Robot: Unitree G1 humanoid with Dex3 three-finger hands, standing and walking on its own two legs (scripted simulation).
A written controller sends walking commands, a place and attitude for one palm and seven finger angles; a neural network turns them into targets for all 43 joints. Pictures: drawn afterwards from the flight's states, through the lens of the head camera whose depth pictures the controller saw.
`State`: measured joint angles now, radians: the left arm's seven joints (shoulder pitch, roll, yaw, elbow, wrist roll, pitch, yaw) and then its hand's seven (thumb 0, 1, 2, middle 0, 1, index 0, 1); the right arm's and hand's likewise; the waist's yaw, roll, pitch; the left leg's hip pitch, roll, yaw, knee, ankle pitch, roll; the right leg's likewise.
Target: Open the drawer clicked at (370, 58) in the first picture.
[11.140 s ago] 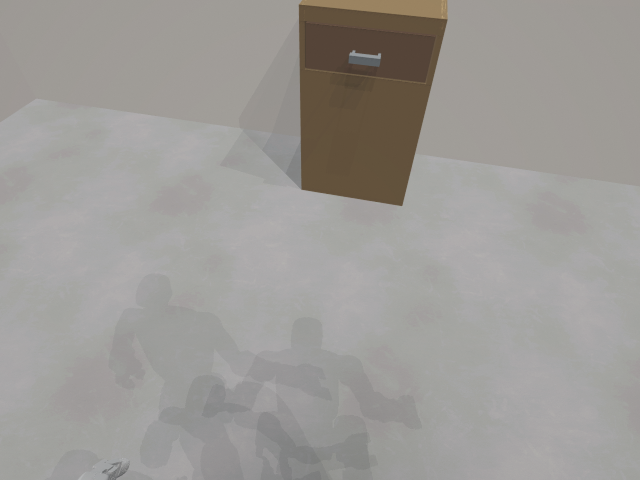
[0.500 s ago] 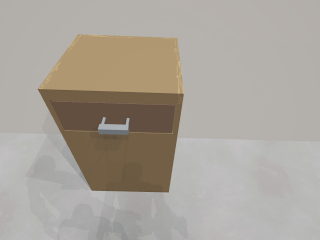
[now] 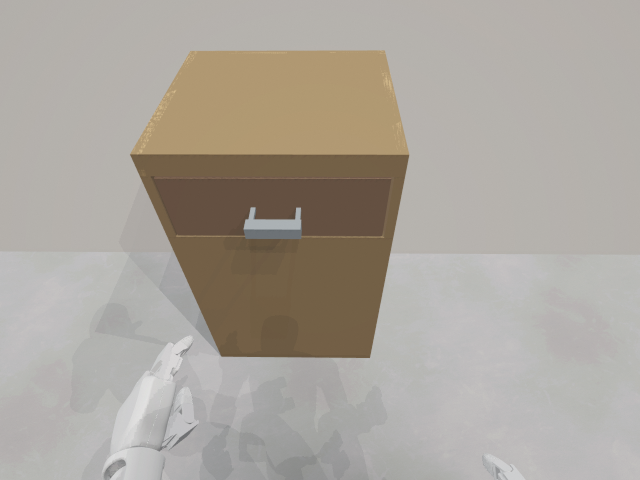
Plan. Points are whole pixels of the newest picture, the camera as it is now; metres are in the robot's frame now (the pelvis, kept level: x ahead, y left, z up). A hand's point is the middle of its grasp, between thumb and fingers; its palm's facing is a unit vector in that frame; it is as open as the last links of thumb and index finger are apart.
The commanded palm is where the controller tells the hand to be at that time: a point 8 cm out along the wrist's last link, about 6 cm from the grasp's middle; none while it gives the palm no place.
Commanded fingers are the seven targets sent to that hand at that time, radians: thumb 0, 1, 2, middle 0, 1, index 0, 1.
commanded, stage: raise the hand with hooked fingers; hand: left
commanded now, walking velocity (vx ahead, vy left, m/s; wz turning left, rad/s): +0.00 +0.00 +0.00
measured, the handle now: (274, 220) +0.60 +0.11 -0.07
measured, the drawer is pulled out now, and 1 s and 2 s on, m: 0.00 0.00 0.00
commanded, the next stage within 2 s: relax the arm and regain balance in 1.70 s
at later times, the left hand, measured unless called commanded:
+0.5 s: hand (148, 393) +0.23 +0.23 -0.01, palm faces +0.22 -0.19 -0.96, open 10.3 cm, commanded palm +0.19 +0.22 +0.04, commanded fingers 0.00 0.06 0.54 -0.26 -0.84 -0.26 -0.84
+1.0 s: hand (117, 332) +0.29 +0.27 +0.04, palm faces +0.13 -0.15 -0.98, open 13.1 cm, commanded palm +0.26 +0.28 +0.11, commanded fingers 0.00 -0.50 0.30 -0.30 -1.20 -0.30 -1.20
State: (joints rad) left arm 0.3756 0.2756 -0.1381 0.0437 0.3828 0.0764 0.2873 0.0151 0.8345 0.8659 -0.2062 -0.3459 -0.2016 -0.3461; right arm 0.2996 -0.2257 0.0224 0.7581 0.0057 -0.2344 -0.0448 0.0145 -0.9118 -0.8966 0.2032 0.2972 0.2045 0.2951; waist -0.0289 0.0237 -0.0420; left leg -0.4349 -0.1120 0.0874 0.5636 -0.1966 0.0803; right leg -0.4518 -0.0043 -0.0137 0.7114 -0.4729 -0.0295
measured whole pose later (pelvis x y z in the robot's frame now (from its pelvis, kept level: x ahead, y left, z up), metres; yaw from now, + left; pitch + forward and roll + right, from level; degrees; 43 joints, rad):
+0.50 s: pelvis -0.03 +0.02 -0.04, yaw +0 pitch -1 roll -4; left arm 0.09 0.28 -0.25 0.12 1.02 0.22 0.41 0.00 0.26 0.63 -0.27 -0.70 -0.27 -0.70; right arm 0.05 -0.20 0.04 0.56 -0.02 0.14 -0.01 0.01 -0.91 -0.90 0.20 0.30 0.20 0.30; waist 0.09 0.07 -0.08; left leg -0.60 -0.11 0.02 0.96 -0.36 0.10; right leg -0.56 0.06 -0.02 0.93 -0.42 -0.02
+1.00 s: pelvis +0.00 +0.06 -0.01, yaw +0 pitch -1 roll -3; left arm 0.01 0.37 -0.19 0.08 1.02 0.13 0.25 0.00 -0.31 0.38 -0.31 -1.07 -0.31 -1.07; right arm 0.17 -0.27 0.00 0.65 -0.02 0.13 -0.03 0.02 -0.91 -0.90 0.20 0.30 0.20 0.30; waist 0.07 0.06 -0.02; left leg -0.41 -0.16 0.07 0.67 -0.27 0.11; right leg -0.39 0.03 0.08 0.70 -0.31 -0.03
